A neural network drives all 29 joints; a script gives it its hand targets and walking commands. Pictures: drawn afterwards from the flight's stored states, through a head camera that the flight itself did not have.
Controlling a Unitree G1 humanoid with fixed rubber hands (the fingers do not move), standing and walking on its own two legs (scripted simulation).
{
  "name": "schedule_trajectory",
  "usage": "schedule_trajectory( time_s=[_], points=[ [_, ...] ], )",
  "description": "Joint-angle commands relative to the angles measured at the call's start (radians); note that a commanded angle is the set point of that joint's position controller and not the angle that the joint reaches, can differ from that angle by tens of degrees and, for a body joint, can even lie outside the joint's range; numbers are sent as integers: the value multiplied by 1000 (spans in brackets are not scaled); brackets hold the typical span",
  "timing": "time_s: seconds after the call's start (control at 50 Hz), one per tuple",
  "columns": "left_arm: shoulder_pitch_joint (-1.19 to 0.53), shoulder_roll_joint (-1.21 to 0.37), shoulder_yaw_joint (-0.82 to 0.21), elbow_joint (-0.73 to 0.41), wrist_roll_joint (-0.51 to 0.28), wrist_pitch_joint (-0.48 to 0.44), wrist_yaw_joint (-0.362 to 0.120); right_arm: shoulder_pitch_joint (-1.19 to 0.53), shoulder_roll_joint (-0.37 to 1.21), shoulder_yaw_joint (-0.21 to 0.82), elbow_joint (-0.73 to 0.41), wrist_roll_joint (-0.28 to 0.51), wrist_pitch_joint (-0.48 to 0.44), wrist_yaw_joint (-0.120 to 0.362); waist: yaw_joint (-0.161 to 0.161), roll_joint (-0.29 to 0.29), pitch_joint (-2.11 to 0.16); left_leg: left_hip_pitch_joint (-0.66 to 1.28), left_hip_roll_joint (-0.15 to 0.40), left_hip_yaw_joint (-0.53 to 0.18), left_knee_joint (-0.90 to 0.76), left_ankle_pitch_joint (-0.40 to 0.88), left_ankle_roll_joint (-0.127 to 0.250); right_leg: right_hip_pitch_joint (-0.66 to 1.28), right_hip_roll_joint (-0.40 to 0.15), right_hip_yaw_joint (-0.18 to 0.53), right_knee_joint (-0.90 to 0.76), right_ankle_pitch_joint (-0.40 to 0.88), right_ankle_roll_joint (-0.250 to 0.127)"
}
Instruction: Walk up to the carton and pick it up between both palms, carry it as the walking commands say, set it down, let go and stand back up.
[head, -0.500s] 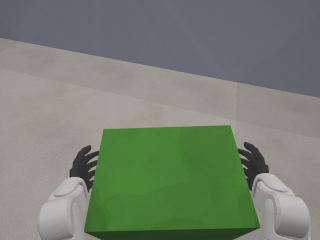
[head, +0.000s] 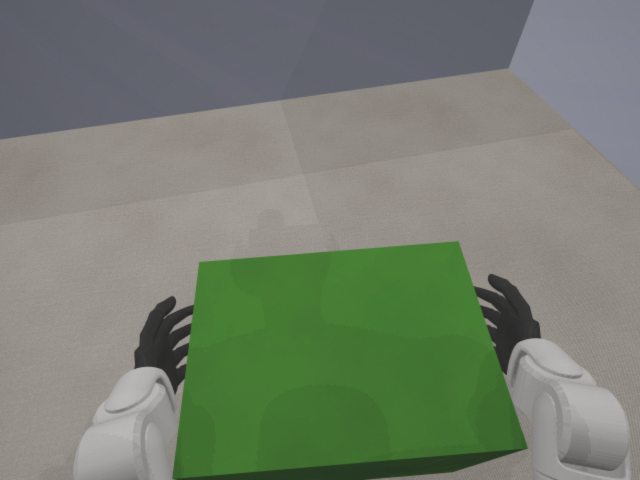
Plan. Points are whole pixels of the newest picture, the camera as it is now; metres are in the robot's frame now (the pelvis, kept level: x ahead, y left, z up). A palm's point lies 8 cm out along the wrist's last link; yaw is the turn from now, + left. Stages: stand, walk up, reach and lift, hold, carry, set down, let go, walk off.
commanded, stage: carry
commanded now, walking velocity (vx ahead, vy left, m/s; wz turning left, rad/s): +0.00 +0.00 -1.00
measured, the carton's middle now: (338, 377) +0.25 +0.00 -0.01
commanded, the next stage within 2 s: none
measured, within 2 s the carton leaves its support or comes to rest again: neither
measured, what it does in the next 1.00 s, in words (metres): steps on the spot, turning right: left foot, then right foot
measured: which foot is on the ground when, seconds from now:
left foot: up 0.00-0.08, down 0.10-0.50, up 0.52-0.84, down 0.86-1.00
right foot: down 0.00-0.12, up 0.14-0.48, down 0.50-0.86, up 0.88-1.00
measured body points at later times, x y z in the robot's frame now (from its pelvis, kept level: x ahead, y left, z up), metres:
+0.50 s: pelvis -0.04 -0.04 +0.00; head -0.03 -0.03 +0.45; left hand +0.29 -0.02 +0.08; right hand +0.08 -0.34 +0.08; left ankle +0.02 +0.12 -0.72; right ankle -0.10 -0.15 -0.73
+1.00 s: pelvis -0.09 -0.03 +0.02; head -0.07 -0.02 +0.47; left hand +0.22 -0.13 +0.08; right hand -0.10 -0.34 +0.10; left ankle +0.02 +0.03 -0.72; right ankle -0.19 -0.11 -0.64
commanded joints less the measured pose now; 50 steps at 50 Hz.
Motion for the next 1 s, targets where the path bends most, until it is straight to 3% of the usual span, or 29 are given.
schedule_trajectory(
  time_s=[0.0, 0.06, 0.08, 0.1, 0.12, 0.14, 0.16, 0.18, 0.24, 0.36, 0.42, 0.44, 0.46, 0.48, 0.5, 0.52, 0.54, 0.56, 0.6, 0.62, 0.72, 0.82, 0.84, 0.86, 0.88, 0.9, 0.92, 0.94, 0.98],
  points=[
    [-385, -644, -830, -90, -352, 23, -174, -358, 711, 802, -107, 303, 15, 156, 10, -136, -311, 83, -47, -21, -132, 20, 26, 246, -267, 390, -204, 302, -86],
    [-405, -642, -838, -63, -351, 35, -181, -350, 704, 778, -71, 288, 21, 157, 2, -157, -286, 260, -105, 13, -404, 13, 52, 179, -215, 387, -234, 280, -37],
    [-413, -644, -840, -51, -350, 39, -182, -338, 704, 770, -54, 283, 23, 159, -12, -150, -296, 403, -82, 32, -561, 74, 64, 107, -172, 334, -232, 206, 21],
    [-414, -646, -841, -46, -350, 44, -183, -322, 694, 762, -40, 276, 26, 160, -28, -26, -304, 569, 71, -72, -724, 109, 109, -46, -87, 222, -151, -6, 104],
    [-439, -673, -855, -66, -367, 50, -188, -305, 708, 747, -19, 274, 27, 163, -29, 381, -294, 510, 422, -418, -765, 138, 244, -161, 28, 40, 275, -290, 118],
    [-512, -674, -851, -82, -367, 49, -188, -343, 704, 746, -46, 280, 30, 165, -6, 306, -220, 433, 537, -370, -745, 354, 289, -241, -99, 6, 501, -280, 105],
    [-510, -663, -816, -44, -371, 50, -195, -365, 712, 751, -49, 274, 34, 164, -2, 131, -193, 362, 452, -241, -715, 413, 256, -171, -135, 12, 571, -215, 98],
    [-509, -686, -814, -27, -382, 46, -195, -408, 715, 768, -78, 286, 33, 166, -1, 58, -174, 333, 382, -119, -684, 405, 208, -159, -142, -9, 599, -153, 102],
    [-489, -677, -796, 22, -366, 57, -178, -393, 677, 737, -45, 273, 50, 167, -4, 151, -143, 356, 281, 73, -628, 464, 142, -154, -127, -105, 527, -120, 125],
    [-549, -682, -792, 42, -368, 74, -154, -420, 663, 714, -13, 296, 61, 173, -29, 316, -189, 436, 345, 204, -516, 749, 119, -54, -119, -265, 202, -199, 114],
    [-536, -698, -786, 60, -369, 73, -149, -440, 672, 720, -31, 300, 59, 176, -33, 382, -246, 449, 387, 229, -425, 757, 76, 44, -91, -276, 63, -180, 88],
    [-514, -702, -780, 69, -365, 71, -148, -443, 674, 726, -39, 301, 60, 178, -22, 340, -272, 423, 389, 247, -333, 715, 51, 121, -91, -248, -39, -118, 85],
    [-501, -708, -772, 77, -357, 69, -148, -440, 673, 733, -40, 305, 62, 181, -4, 232, -289, 320, 362, 270, -194, 607, 15, 254, -121, -176, -179, -9, 80],
    [-466, -715, -761, 97, -344, 68, -147, -460, 670, 744, -51, 309, 67, 184, 13, 25, -264, 102, 288, 239, -23, 151, -23, 375, -251, 50, -261, 247, 43],
    [-434, -696, -733, 147, -316, 65, -151, -456, 713, 768, -41, 306, 72, 189, -1, -305, -285, -186, 138, 199, 173, -344, -73, 520, -509, 429, -150, 927, -86],
    [-448, -715, -761, 98, -338, 52, -152, -458, 767, 799, -28, 336, 60, 194, -6, -239, -327, -203, 127, 67, 300, -331, -51, 564, -467, 340, -12, 1319, -129],
    [-420, -721, -763, 92, -329, 43, -161, -493, 788, 828, -56, 354, 50, 194, 5, -258, -402, -200, 114, 47, 299, -273, -38, 569, -432, 252, -10, 1198, -143],
    [-437, -741, -773, 54, -330, 31, -154, -516, 803, 848, -83, 376, 39, 196, 4, -205, -380, -186, 131, 28, 284, -172, -38, 508, -375, 203, -31, 996, -111],
    [-494, -773, -787, -57, -340, 12, -146, -577, 830, 881, -178, 420, 21, 194, 5, -148, -378, -109, 135, 18, 199, -21, -40, 396, -306, 149, -64, 654, -86],
    [-492, -754, -791, -93, -340, 9, -144, -565, 819, 876, -191, 418, 20, 187, 6, -133, -370, -75, 117, 19, 157, -2, -39, 360, -299, 166, -78, 574, -91],
    [-373, -664, -811, -100, -327, 26, -155, -394, 745, 825, -150, 350, 27, 164, 11, -124, -361, 42, -3, 2, -54, -8, 3, 296, -307, 339, -145, 440, -107],
    [-390, -646, -831, -56, -336, 36, -182, -372, 719, 787, -92, 311, 29, 159, 3, -147, -304, 316, -64, -1, -443, 36, 42, 136, -234, 391, -211, 202, -17],
    [-402, -647, -835, -45, -341, 36, -185, -362, 716, 776, -74, 303, 30, 159, -10, -105, -310, 459, 6, -26, -594, 141, 53, 45, -194, 346, -176, 62, 35],
    [-426, -661, -844, -66, -360, 40, -192, -329, 709, 764, -57, 289, 29, 159, -25, 139, -300, 563, 241, -214, -708, 134, 129, -133, -91, 193, -23, -185, 109],
    [-460, -673, -853, -89, -372, 42, -195, -342, 713, 754, -61, 291, 27, 159, -10, 368, -276, 455, 532, -401, -751, 240, 246, -180, -50, 15, 348, -303, 114],
    [-504, -667, -845, -60, -373, 46, -200, -374, 722, 752, -66, 279, 29, 155, 2, 212, -195, 383, 527, -305, -738, 371, 260, -192, -139, -8, 501, -261, 102],
    [-502, -672, -832, -28, -383, 44, -205, -395, 731, 760, -69, 274, 30, 155, 2, 101, -178, 337, 464, -199, -715, 380, 232, -165, -149, -35, 562, -216, 105],
    [-501, -689, -824, -6, -388, 41, -208, -418, 728, 764, -88, 275, 31, 156, 1, 76, -159, 341, 392, -87, -698, 356, 191, -174, -160, -65, 582, -165, 110],
    [-504, -691, -815, 11, -384, 41, -201, -403, 710, 744, -69, 261, 36, 157, -2, 158, -139, 381, 311, 66, -654, 449, 132, -177, -147, -134, 531, -143, 129]
  ],
)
